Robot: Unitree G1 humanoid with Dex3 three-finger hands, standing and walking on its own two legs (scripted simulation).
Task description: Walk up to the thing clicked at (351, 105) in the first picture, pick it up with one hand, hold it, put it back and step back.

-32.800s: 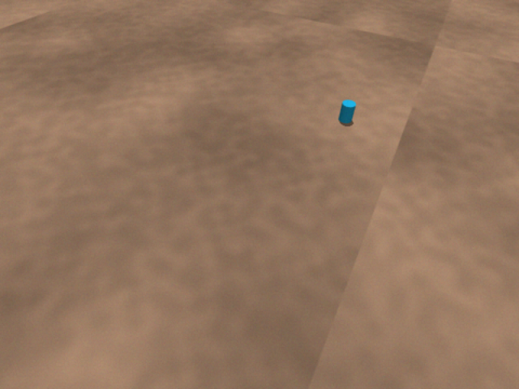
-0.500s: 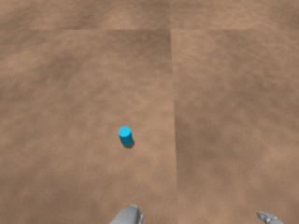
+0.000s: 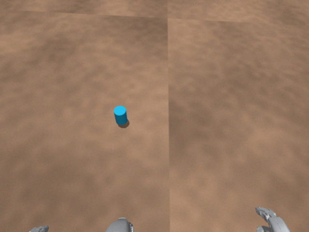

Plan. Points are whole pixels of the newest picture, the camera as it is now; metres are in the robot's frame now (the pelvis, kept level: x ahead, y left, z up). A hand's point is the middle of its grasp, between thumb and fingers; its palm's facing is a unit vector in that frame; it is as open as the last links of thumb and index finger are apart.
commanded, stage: step back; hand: left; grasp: from the side
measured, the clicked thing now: (120, 115) +0.93 +0.25 -0.69
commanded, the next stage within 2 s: stand in 1.22 s
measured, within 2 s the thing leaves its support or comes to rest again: neither
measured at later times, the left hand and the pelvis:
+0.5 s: hand out of the picture -0.08 +0.27 -0.14, palm faces +0.09 -0.92 -0.39, open 7.3 cm; pelvis -0.11 -0.01 +0.01, yaw +5 degrees
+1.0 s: hand out of the picture -0.03 +0.28 -0.14, palm faces +0.09 -0.93 -0.36, open 7.3 cm; pelvis -0.07 +0.00 +0.01, yaw +5 degrees
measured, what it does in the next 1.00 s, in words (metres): steps on the spot: right foot, then left foot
